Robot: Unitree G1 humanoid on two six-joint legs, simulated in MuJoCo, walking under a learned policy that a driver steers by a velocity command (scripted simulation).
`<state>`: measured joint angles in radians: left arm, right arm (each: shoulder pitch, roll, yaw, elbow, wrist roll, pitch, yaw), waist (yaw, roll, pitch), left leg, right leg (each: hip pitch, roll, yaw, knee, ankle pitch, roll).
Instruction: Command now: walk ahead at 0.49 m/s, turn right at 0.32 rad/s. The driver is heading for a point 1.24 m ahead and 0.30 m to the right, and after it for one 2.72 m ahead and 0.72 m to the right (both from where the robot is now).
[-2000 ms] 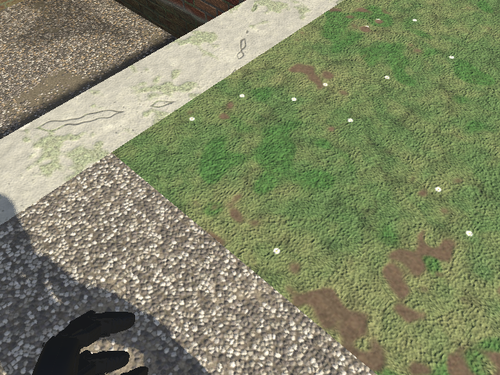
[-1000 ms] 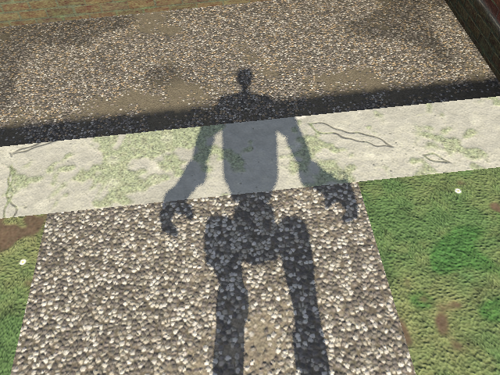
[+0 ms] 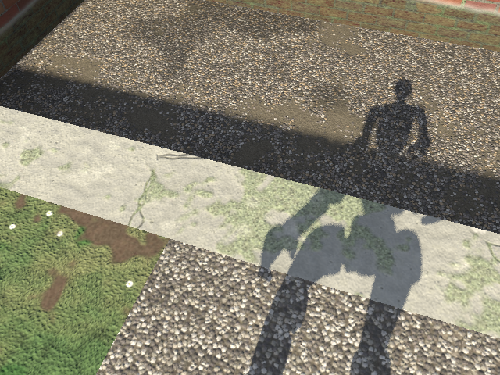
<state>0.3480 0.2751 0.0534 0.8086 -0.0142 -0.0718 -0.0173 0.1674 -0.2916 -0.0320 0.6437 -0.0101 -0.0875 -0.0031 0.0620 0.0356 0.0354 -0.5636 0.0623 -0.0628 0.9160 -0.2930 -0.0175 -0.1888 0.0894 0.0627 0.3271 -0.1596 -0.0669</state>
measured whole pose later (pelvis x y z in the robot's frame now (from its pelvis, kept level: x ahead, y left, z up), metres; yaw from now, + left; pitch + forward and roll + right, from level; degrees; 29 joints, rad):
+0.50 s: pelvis +0.26 +0.04 +0.00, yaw -17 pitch +1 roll +2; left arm 0.17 0.33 0.07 0.66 -0.02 -0.02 -0.02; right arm 0.34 -0.28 -0.07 0.79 -0.01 -0.09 0.00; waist -0.07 -0.05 0.04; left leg -0.05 -0.02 0.13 0.27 -0.23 0.02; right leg -0.68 -0.08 0.06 0.92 -0.12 0.02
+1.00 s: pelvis +0.50 -0.11 -0.01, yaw -33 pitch +1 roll +0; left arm 0.33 0.26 0.04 0.70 0.01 -0.02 0.01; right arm 0.14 -0.30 -0.04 0.71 -0.01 -0.07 -0.01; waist 0.04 0.03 0.04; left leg -0.67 0.11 -0.05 0.84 -0.02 -0.04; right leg -0.18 0.12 0.06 0.42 -0.24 -0.10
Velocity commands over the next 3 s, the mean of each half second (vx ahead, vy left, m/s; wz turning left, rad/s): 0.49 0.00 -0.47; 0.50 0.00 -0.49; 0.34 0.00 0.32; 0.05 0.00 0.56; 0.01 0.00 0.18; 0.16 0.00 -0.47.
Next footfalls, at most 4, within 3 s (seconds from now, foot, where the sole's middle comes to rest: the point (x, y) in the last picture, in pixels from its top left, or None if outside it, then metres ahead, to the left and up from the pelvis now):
0.20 left None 0.28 0.15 -0.78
0.70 right None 0.48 -0.18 -0.78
1.20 left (327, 266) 0.80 -0.14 -0.78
1.70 right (393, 282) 0.75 -0.32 -0.78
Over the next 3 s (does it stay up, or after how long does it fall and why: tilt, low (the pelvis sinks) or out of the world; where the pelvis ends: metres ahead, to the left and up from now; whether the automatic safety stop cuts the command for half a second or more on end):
stays up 0.62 -0.19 -0.01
